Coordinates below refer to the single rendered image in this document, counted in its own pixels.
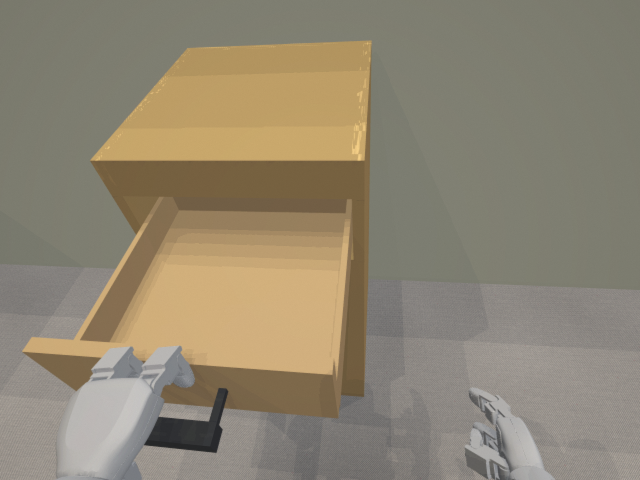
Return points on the handle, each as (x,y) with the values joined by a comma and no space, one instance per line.
(190,434)

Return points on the left robot hand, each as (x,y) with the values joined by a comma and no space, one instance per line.
(108,420)

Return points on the right robot hand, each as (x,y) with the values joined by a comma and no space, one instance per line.
(494,454)

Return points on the drawer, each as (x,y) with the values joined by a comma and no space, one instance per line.
(254,290)

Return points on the cabinet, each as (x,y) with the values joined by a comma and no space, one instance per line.
(257,121)

